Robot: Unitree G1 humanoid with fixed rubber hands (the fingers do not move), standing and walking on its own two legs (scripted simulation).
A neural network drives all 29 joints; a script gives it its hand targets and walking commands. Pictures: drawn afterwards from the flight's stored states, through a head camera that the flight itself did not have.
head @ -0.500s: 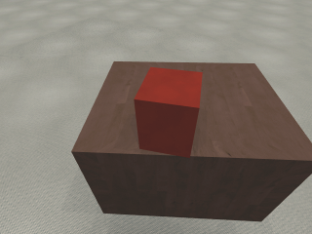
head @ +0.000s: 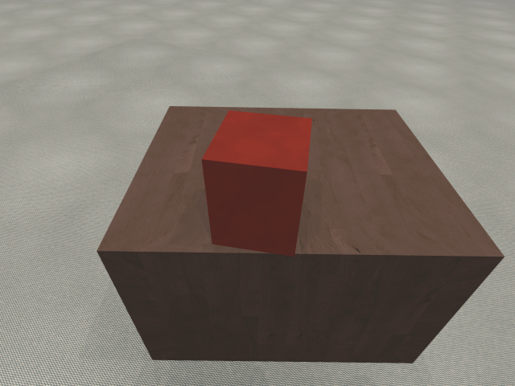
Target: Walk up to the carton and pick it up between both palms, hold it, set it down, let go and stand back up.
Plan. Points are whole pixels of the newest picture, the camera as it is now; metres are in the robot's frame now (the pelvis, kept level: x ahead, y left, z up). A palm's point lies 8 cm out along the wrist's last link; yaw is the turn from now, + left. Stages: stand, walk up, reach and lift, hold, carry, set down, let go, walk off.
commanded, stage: stand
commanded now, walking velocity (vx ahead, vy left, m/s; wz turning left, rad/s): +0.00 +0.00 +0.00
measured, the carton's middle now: (261, 182) +0.58 -0.01 +0.01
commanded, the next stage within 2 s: none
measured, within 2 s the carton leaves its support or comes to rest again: neither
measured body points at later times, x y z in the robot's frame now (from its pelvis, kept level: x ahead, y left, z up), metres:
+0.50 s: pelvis +0.06 +0.00 +0.01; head +0.06 +0.01 +0.46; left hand +0.08 +0.25 -0.13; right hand +0.00 -0.24 -0.13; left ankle +0.03 +0.11 -0.72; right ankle +0.08 -0.14 -0.69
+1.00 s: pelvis +0.12 -0.01 -0.01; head +0.16 -0.02 +0.44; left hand +0.25 +0.25 -0.11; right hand +0.25 -0.27 -0.12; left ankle +0.11 +0.10 -0.71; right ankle +0.12 -0.12 -0.72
